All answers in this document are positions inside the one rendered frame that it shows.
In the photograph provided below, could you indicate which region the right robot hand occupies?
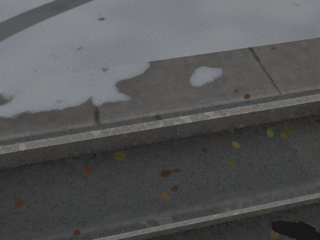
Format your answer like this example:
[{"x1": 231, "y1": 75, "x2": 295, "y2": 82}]
[{"x1": 271, "y1": 221, "x2": 320, "y2": 240}]

